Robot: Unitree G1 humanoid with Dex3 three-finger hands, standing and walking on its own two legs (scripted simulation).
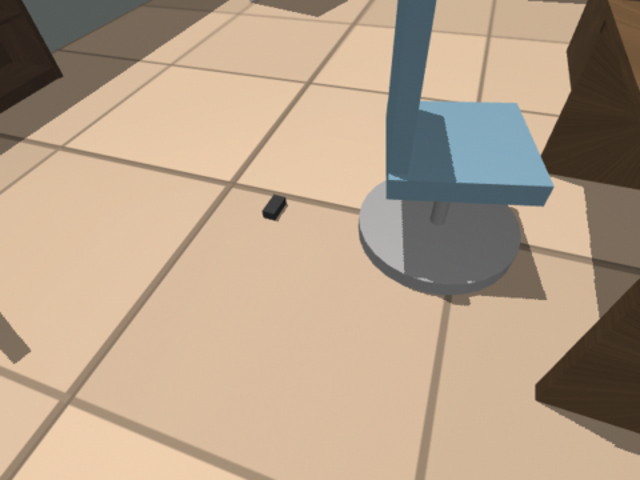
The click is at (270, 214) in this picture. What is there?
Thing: flat box
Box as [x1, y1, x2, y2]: [262, 194, 286, 219]
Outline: 285,197 274,194 262,210 263,216 275,219 286,203
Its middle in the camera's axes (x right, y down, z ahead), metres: -0.22 -0.14 +1.80
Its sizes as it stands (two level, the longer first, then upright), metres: 0.120 0.061 0.041
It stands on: the floor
